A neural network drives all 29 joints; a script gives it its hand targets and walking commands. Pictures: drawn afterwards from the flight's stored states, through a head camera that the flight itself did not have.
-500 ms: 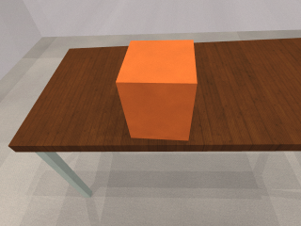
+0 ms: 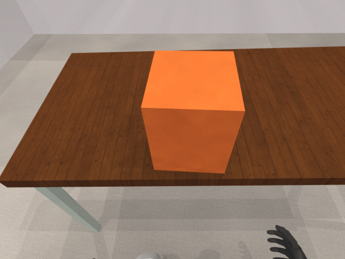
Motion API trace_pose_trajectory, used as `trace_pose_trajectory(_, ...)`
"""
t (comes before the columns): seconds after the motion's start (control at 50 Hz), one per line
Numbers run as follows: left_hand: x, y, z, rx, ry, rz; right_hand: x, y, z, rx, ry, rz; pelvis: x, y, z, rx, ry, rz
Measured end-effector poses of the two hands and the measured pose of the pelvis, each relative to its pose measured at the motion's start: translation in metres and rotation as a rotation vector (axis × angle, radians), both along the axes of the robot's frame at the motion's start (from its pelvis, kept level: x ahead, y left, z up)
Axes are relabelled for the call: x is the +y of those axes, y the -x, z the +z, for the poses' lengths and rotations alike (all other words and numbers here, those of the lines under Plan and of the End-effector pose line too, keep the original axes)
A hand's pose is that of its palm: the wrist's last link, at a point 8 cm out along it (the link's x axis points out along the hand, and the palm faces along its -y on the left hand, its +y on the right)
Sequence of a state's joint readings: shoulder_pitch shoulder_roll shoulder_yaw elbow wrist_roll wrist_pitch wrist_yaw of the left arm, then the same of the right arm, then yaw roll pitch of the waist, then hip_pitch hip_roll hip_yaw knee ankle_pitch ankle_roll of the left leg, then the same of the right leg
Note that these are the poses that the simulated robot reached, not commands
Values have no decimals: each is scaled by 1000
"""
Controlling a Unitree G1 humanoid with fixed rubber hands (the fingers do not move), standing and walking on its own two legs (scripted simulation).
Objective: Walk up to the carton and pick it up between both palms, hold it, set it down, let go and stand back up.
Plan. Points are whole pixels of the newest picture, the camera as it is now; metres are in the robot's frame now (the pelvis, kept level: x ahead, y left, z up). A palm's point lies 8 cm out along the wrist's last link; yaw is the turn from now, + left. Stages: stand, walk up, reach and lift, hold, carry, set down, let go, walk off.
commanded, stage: walk up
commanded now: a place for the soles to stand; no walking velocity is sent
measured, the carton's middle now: (191, 114) +0.45 +0.00 +0.06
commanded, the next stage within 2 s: reach and lift in 1.40 s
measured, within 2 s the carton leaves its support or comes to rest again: neither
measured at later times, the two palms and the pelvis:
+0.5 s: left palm out of the picture +0.08 +0.26 -0.10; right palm out of the picture +0.07 -0.26 -0.11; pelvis +0.01 +0.01 +0.01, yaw -3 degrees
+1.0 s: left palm (79, 255) +0.13 +0.27 -0.10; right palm out of the picture +0.07 -0.26 -0.11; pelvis +0.03 +0.02 +0.00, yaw -8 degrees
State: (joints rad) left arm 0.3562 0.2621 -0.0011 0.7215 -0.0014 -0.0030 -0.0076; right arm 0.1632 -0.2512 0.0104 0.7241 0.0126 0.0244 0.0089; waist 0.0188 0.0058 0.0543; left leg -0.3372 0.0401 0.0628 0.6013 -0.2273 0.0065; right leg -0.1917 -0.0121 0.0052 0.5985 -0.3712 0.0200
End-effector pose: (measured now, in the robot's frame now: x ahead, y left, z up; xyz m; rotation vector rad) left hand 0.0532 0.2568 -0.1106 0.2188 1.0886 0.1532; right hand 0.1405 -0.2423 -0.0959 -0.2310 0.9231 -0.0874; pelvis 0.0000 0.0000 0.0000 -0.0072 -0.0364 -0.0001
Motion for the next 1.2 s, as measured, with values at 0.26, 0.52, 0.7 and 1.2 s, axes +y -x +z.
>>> trace_pose_trajectory(0.26,4,-34,11,-40,-10,-70,-15,41,-4,95,24,-72,4,-6,6,6,-4,-34)
trace_pose_trajectory(0.52,4,-27,6,9,-8,-85,-14,71,-10,150,17,-117,6,-5,7,7,-8,-62)
trace_pose_trajectory(0.7,7,-27,6,22,-27,-101,-18,83,-15,175,23,-152,9,-15,3,12,-11,-86)
trace_pose_trajectory(1.2,7,-105,13,-82,-63,-221,-21,71,-17,129,30,-217,17,-31,-5,9,-25,-178)
